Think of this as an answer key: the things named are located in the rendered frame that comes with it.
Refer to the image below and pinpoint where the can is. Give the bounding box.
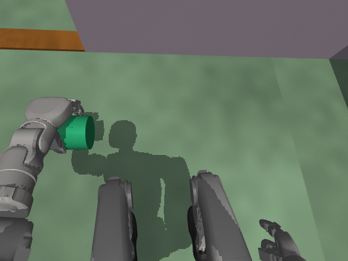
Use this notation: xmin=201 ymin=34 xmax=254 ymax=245
xmin=50 ymin=115 xmax=95 ymax=150

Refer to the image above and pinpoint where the left robot hand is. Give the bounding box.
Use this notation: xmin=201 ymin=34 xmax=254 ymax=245
xmin=24 ymin=97 xmax=84 ymax=154

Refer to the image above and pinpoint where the right robot foot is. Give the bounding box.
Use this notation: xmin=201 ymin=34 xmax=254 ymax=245
xmin=188 ymin=206 xmax=207 ymax=261

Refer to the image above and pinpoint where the left robot arm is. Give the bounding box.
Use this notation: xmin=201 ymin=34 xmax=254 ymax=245
xmin=0 ymin=119 xmax=56 ymax=261

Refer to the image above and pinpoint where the right robot hand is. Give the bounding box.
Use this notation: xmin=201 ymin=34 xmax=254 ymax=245
xmin=258 ymin=219 xmax=301 ymax=261

